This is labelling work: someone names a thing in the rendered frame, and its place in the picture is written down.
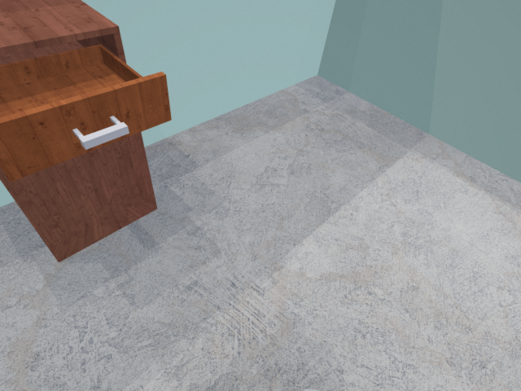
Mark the cabinet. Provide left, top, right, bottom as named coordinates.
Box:
left=0, top=0, right=157, bottom=262

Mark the drawer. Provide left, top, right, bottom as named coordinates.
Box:
left=0, top=44, right=172, bottom=182

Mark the handle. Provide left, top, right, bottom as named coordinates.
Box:
left=72, top=116, right=129, bottom=150

